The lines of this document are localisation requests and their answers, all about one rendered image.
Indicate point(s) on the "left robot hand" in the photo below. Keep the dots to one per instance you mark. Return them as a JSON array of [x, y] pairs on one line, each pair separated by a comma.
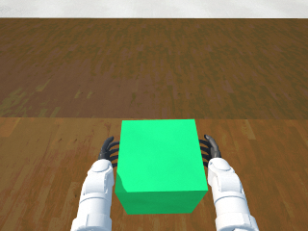
[[106, 151]]

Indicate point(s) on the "right robot hand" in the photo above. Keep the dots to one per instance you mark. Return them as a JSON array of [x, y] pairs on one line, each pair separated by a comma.
[[212, 149]]

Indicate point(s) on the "right robot forearm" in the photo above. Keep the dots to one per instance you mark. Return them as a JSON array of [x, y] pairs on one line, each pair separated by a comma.
[[229, 198]]

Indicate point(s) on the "left robot forearm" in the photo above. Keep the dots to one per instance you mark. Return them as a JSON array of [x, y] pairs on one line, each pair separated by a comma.
[[96, 199]]

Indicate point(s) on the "carton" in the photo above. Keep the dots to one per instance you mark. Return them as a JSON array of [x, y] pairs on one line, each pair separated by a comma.
[[159, 167]]

